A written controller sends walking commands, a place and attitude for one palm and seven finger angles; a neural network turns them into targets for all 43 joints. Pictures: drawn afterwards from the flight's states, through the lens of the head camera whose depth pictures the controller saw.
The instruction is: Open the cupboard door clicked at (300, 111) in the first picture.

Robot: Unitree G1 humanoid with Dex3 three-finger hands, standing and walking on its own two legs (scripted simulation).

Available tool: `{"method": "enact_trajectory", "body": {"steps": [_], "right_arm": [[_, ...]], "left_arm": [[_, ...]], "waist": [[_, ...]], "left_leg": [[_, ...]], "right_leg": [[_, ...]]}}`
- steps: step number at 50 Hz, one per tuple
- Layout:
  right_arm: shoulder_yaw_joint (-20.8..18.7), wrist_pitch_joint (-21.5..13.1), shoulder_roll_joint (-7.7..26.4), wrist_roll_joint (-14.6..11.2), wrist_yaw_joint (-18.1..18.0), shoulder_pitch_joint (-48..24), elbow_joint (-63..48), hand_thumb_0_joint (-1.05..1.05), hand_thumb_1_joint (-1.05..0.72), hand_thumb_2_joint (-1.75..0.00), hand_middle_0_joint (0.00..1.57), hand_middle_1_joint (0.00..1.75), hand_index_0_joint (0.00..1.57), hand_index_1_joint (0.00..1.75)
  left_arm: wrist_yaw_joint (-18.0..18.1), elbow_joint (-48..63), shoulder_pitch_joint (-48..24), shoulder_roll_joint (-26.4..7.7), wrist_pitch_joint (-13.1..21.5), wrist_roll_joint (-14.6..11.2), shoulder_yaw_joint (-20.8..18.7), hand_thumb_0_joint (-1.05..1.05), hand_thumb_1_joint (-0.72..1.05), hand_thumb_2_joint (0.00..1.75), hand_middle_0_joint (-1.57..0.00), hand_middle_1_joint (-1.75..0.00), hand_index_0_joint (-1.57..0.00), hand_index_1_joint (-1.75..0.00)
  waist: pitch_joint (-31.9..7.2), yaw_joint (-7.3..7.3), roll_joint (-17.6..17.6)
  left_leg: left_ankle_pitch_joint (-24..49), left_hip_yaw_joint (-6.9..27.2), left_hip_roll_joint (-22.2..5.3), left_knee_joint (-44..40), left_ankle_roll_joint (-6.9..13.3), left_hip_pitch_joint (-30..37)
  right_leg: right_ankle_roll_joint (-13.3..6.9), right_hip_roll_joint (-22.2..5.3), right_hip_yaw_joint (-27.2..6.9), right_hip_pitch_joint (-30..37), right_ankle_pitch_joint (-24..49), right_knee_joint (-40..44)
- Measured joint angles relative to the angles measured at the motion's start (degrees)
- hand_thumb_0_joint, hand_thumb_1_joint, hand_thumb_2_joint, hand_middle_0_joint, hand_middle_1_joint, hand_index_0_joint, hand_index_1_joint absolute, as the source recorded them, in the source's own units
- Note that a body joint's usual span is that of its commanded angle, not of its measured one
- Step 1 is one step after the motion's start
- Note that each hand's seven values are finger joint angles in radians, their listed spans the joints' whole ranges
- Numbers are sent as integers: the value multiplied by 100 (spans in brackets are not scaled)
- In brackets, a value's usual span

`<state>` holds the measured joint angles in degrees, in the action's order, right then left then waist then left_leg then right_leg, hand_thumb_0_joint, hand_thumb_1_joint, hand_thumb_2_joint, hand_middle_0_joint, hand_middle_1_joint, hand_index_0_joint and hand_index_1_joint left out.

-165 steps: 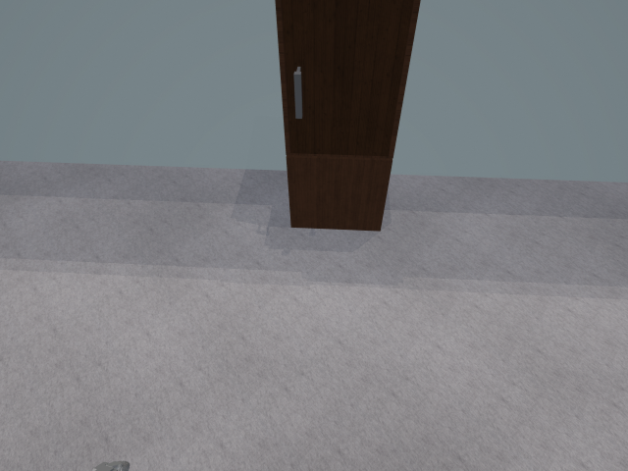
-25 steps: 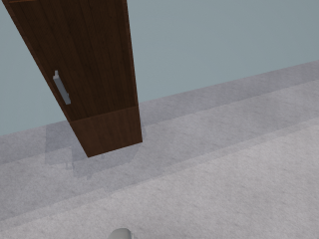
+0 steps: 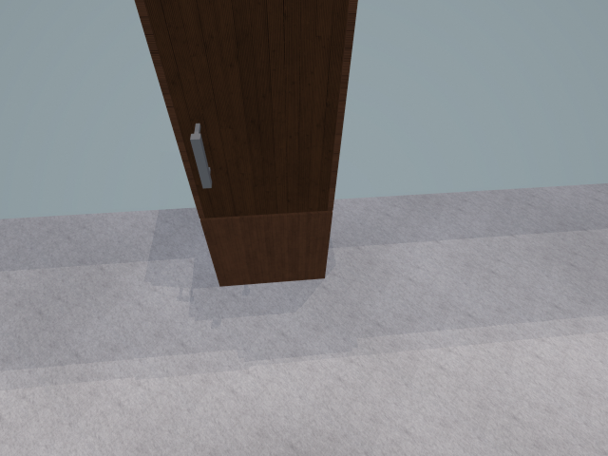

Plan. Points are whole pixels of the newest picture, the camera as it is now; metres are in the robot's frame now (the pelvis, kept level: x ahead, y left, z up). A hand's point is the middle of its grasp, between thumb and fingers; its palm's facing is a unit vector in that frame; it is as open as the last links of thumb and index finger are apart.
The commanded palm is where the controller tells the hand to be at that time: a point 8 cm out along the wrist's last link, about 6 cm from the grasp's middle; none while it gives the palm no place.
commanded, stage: turn to face it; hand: left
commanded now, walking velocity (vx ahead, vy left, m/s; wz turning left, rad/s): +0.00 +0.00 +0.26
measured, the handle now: (202, 156) +0.75 +0.29 -0.10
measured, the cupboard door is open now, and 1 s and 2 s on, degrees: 0 0 0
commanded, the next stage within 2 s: take the last steps up to it in 0.10 s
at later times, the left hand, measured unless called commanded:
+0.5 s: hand out of the picture -0.06 +0.14 -0.17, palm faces +0.25 -0.95 -0.19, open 7.4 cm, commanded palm none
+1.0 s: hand (211, 427) +0.19 +0.16 -0.17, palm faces +0.17 -0.96 -0.22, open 7.3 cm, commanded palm none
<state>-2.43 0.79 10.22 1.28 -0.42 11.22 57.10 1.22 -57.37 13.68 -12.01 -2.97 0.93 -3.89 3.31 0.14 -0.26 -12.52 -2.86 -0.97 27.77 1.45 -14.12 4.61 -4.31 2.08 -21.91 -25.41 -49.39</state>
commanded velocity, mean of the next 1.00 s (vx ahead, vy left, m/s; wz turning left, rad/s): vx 0.22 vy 0.00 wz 0.06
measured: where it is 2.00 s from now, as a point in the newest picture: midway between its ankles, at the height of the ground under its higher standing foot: outside the picture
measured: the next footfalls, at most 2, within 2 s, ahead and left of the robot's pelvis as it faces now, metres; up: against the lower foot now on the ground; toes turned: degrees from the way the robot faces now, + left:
right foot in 0.10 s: +0.06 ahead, -0.14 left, +0.00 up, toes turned -3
left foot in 0.52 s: +0.00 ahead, +0.10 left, +0.00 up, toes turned +15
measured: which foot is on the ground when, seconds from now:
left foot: down 0.00-0.10, up 0.12-0.50, down 0.52-0.92, up 0.94-1.00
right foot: up 0.00-0.08, down 0.10-0.54, up 0.56-0.88, down 0.90-1.00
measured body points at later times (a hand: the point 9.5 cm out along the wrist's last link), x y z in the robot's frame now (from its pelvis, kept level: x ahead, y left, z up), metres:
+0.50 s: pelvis +0.00 -0.03 +0.00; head +0.00 -0.02 +0.45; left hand -0.07 +0.19 -0.16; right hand +0.08 -0.26 -0.15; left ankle -0.04 +0.09 -0.73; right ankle +0.02 -0.14 -0.74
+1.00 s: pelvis +0.14 -0.04 -0.02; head +0.16 -0.05 +0.43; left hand +0.18 +0.21 -0.15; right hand +0.08 -0.25 -0.18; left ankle +0.00 +0.08 -0.67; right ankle +0.21 -0.12 -0.74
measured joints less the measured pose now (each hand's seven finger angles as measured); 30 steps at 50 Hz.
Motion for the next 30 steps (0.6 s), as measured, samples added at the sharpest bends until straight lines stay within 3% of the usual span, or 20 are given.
{"method": "enact_trajectory", "body": {"steps": [3, 5, 7, 9, 12, 14, 18, 22, 25, 27, 30], "right_arm": [[-39, 55, 40, 1, 20, 7, 15, 1, -91, -90, 21, 30, 20, 30], [-68, 86, 67, -29, 38, 46, 10, 1, -91, -90, 21, 30, 20, 30], [-126, 156, 151, -58, 49, 50, 19, 1, -91, -90, 21, 30, 20, 30], [-175, 262, 203, -43, 58, 68, 46, 1, -91, -90, 20, 30, 20, 30], [-219, 296, 258, -20, 94, 74, 92, 1, -91, -90, 20, 30, 20, 30], [-219, 278, 259, 4, 108, 122, 118, 1, -91, -90, 20, 30, 20, 30], [-192, 251, 215, 40, 147, 245, 207, 1, -91, -90, 20, 30, 20, 30], [-141, 170, 137, 31, 171, 300, 272, 1, -91, -90, 20, 30, 20, 30], [-75, 19, 54, 13, 147, 339, 273, 1, -91, -90, 20, 30, 20, 30], [-35, -119, 4, 11, 102, 384, 268, 1, -91, -90, 20, 30, 20, 30], [12, -246, -158, 41, 7, 512, 293, 1, -92, -90, 20, 30, 20, 30]], "left_arm": [[0, 80, -68, 48, 63, -11, 34, 1, 91, 90, -20, -30, -20, -30], [3, 150, -55, 71, 159, -1, 70, 1, 91, 90, -20, -30, -20, -30], [15, 150, -84, 185, 230, 40, 124, 1, 91, 90, -20, -30, -20, -30], [7, 197, -45, 278, 250, 56, 176, 0, 90, 90, -20, -30, -20, -30], [8, 214, 29, 391, 242, 63, 215, 0, 90, 90, -20, -30, -20, -30], [32, 182, 87, 400, 257, 67, 194, 1, 91, 90, -20, -30, -20, -30], [-11, 75, 290, 360, 357, 87, 185, 1, 92, 90, -21, -30, -20, -30], [-66, -135, 556, 306, 423, 118, 175, 0, 91, 90, -21, -30, -20, -30], [-94, -375, 779, 249, 386, 88, 145, 0, 91, 90, -20, -30, -20, -30], [-115, -530, 929, 225, 315, 50, 126, 0, 91, 90, -20, -30, -20, -30], [-146, -727, 1003, 173, 136, 83, 101, 1, 91, 90, -20, -30, -20, -30]], "waist": [[-26, -36, -80], [-79, -29, -86], [-69, -48, -238], [-114, -41, -263], [-141, -34, -263], [-171, -25, -236], [-257, 57, -126], [-315, 204, 10], [-354, 261, 84], [-380, 229, 74], [-343, 143, 217]], "left_leg": [[-18, 117, -7, 112, -110, -75], [-115, 175, 26, 360, -210, -210], [-771, 296, 11, 989, -252, -457], [-1274, 361, 88, 1999, -253, -792], [-1089, 331, 47, 3155, -304, -1111], [-915, 292, -39, 3349, -356, -1111], [-923, 137, -215, 2794, -384, -806], [-1214, -47, -270, 1719, -284, -378], [-956, -217, -248, 618, -200, 96], [-610, -231, -245, 66, -135, 348], [-609, -324, -165, 103, -91, 496]], "right_leg": [[-25, 98, 63, 331, 248, 783], [-80, 123, 125, 686, 798, 1629], [-378, 173, 263, 691, 891, 1580], [-553, 125, 378, 725, 861, 1591], [-612, 97, 510, 853, 981, 1848], [-622, 97, 595, 931, 1068, 2023], [-631, 87, 731, 1051, 1196, 2331], [-596, 40, 797, 1096, 1253, 2499], [-505, 2, 833, 1086, 1162, 2398], [-427, 2, 834, 952, 855, 1999], [-408, 7, 520, 436, 104, 599]]}}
